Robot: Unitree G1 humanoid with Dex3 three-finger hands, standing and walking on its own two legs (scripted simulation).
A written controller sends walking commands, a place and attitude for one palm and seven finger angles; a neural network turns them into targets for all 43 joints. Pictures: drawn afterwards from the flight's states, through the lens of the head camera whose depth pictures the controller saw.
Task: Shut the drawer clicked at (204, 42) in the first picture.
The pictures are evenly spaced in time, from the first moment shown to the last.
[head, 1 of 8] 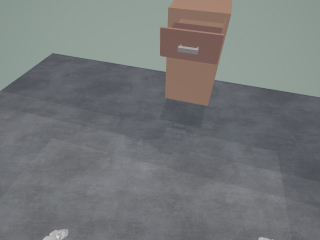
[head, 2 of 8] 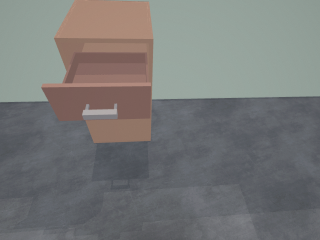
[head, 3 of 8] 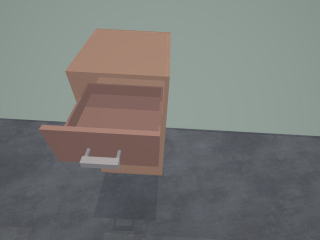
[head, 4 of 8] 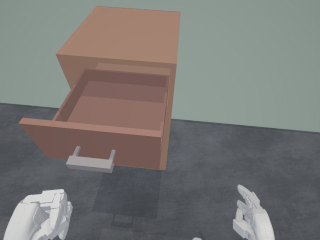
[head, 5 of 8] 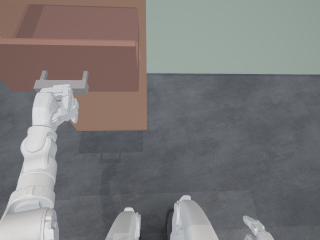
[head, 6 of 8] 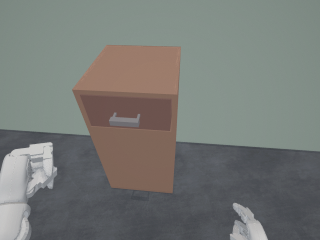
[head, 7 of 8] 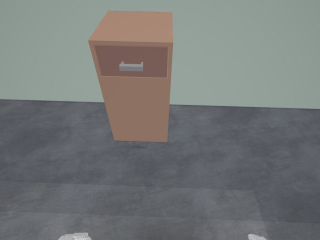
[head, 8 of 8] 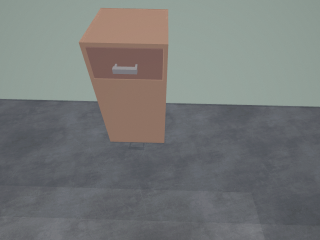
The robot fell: no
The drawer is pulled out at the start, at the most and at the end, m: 0.29 0.29 0.00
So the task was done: yes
